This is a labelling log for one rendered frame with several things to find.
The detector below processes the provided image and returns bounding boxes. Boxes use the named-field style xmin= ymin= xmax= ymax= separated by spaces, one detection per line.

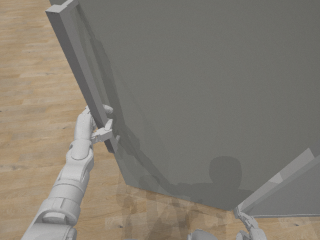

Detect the handle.
xmin=45 ymin=0 xmax=120 ymax=154

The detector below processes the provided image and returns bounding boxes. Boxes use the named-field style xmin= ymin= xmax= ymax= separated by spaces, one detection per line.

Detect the fridge door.
xmin=49 ymin=0 xmax=320 ymax=212

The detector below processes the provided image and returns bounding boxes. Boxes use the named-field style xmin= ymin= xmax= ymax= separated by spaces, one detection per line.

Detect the right robot thigh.
xmin=186 ymin=230 xmax=218 ymax=240

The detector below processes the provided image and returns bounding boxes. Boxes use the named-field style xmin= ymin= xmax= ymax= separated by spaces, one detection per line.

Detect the robot left forearm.
xmin=20 ymin=139 xmax=94 ymax=240

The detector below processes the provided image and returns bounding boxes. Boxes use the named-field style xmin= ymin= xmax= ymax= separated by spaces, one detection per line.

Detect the robot left hand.
xmin=74 ymin=104 xmax=113 ymax=144

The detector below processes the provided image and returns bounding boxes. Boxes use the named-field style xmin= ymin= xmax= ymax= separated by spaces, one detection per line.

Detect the robot left upper arm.
xmin=24 ymin=222 xmax=77 ymax=240

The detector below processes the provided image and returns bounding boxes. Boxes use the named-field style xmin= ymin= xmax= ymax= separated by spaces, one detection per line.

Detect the robot right hand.
xmin=235 ymin=212 xmax=268 ymax=240

